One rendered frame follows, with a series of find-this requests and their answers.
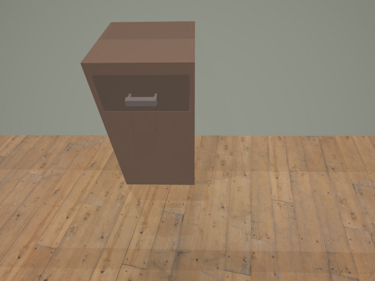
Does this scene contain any cabinet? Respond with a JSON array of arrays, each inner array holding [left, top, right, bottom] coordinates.
[[80, 21, 195, 185]]

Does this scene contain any handle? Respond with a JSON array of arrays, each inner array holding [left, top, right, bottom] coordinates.
[[125, 94, 157, 107]]

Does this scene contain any drawer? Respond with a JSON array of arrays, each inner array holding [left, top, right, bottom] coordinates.
[[91, 74, 190, 111]]

